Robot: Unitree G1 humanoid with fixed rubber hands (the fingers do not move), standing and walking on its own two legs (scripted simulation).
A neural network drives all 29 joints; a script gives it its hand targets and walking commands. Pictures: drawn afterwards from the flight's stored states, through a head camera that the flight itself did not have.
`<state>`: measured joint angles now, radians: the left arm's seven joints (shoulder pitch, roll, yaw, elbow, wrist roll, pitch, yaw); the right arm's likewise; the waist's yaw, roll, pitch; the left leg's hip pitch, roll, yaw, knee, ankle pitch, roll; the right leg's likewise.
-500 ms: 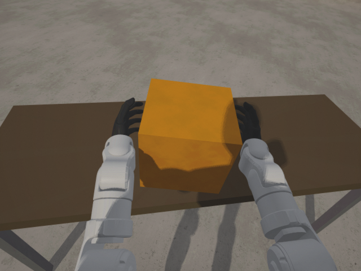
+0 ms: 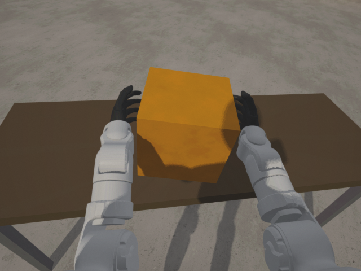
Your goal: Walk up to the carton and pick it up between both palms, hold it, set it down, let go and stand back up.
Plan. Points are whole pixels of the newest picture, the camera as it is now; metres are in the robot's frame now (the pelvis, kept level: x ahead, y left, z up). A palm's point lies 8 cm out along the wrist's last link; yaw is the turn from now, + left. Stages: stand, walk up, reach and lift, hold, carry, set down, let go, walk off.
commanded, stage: reach and lift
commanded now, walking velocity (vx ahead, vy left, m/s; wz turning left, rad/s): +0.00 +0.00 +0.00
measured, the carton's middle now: (183, 126) +0.40 +0.01 +0.12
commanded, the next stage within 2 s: hold in 0.36 s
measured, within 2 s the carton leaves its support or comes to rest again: neither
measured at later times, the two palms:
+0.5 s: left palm (122, 119) +0.37 +0.14 +0.17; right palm (251, 122) +0.37 -0.14 +0.16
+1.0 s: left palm (116, 118) +0.35 +0.15 +0.18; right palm (252, 119) +0.36 -0.13 +0.18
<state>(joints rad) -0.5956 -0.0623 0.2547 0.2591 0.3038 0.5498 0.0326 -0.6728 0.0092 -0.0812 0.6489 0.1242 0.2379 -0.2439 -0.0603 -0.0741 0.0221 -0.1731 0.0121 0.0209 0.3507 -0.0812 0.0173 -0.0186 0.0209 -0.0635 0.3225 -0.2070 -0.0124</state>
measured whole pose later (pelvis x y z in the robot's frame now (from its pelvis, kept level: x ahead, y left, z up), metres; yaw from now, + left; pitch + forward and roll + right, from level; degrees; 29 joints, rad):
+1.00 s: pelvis +0.00 -0.01 +0.00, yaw +0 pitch -8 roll -1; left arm -0.57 -0.07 0.27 0.10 0.33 0.68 0.01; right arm -0.69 -0.01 -0.02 0.56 0.20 0.33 -0.27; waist -0.08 -0.07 0.03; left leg -0.12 0.01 0.01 0.35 -0.08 0.01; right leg 0.03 0.02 -0.07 0.33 -0.21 -0.02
